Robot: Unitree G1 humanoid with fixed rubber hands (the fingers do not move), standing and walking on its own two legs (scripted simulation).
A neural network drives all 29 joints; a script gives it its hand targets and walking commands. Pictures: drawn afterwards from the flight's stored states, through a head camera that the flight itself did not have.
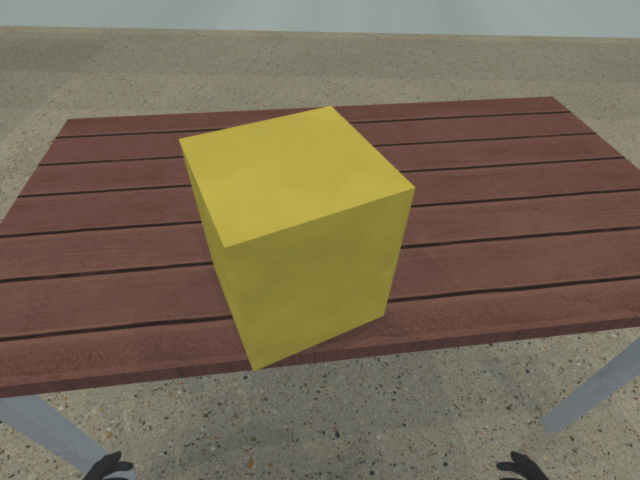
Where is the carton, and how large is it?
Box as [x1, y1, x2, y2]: [179, 106, 414, 371]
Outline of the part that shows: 331,106 179,139 213,264 253,371 383,315 414,187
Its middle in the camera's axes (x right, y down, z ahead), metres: -0.04 +0.00 +0.53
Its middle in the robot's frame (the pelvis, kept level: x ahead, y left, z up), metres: +0.42 +0.05 +0.09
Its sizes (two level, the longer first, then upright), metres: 0.210 0.200 0.250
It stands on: a table, 0.72 m high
